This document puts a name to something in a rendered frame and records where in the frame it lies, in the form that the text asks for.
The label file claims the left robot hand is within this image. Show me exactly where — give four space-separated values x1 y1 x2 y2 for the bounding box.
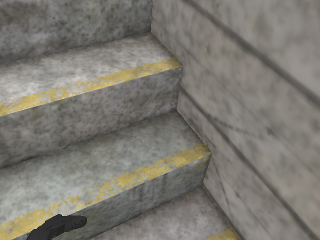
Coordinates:
26 214 87 240

